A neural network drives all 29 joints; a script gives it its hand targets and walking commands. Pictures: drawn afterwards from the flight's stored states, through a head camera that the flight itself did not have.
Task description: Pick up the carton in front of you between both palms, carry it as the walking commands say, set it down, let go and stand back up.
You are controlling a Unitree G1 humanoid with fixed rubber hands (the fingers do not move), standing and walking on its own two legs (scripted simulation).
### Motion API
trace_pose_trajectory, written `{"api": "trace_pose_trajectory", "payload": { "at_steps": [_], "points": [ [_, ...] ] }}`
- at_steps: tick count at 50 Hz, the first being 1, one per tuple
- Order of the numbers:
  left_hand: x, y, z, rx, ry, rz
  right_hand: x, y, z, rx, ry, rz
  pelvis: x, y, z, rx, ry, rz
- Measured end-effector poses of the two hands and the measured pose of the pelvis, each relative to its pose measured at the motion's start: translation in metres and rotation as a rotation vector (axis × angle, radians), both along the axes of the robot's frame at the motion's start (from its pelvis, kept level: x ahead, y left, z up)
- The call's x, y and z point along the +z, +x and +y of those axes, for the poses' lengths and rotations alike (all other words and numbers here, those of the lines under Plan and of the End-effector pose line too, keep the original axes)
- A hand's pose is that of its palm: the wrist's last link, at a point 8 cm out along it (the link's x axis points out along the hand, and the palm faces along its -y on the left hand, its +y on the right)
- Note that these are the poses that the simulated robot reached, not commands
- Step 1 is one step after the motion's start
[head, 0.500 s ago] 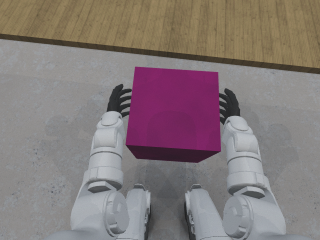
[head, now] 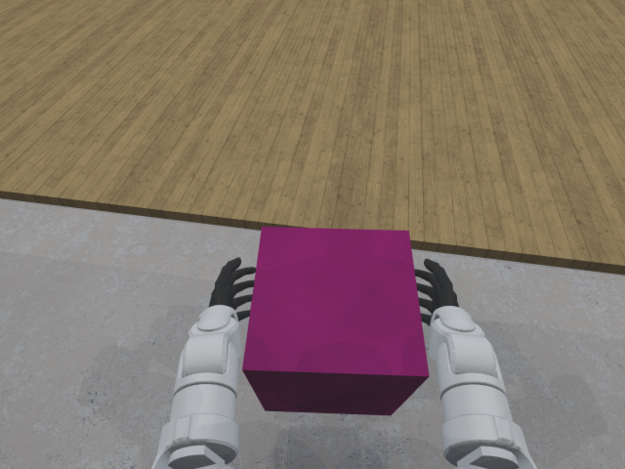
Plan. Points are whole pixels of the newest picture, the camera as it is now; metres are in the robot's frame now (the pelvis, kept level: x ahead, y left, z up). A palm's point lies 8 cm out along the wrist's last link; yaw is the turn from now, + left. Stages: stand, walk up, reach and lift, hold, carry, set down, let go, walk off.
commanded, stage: reach and lift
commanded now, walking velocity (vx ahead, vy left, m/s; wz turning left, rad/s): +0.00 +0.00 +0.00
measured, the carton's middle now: (331, 328) +0.32 +0.00 -0.07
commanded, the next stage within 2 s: hold in 1.12 s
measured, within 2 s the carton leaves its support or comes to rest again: neither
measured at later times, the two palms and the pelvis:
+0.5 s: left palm (218, 306) +0.30 +0.15 +0.04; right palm (450, 310) +0.29 -0.15 +0.04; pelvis -0.01 +0.00 +0.01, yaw +0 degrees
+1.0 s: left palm (217, 299) +0.31 +0.15 +0.05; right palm (451, 302) +0.30 -0.15 +0.05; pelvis +0.01 +0.00 +0.02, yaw +0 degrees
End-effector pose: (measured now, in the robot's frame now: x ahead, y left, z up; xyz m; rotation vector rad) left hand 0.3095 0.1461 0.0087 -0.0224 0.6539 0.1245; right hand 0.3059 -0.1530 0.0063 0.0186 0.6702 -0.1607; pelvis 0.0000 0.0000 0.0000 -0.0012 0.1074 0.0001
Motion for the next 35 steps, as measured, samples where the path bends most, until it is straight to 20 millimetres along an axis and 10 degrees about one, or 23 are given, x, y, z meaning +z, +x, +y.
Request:
{"api": "trace_pose_trajectory", "payload": {
  "at_steps": [8, 35],
  "points": [
    [0.029, -0.011, 0.000, -0.019, 0.023, 0.006, 0.030, -0.011, 0.000, 0.021, -0.026, 0.007, 0.012, -0.001, 0.000, 0.002, -0.001, -0.133],
    [0.036, -0.005, 0.002, -0.032, 0.037, 0.022, 0.035, -0.007, 0.003, 0.030, -0.042, 0.023, 0.017, 0.003, 0.004, -0.004, 0.001, -0.183]
  ]
}}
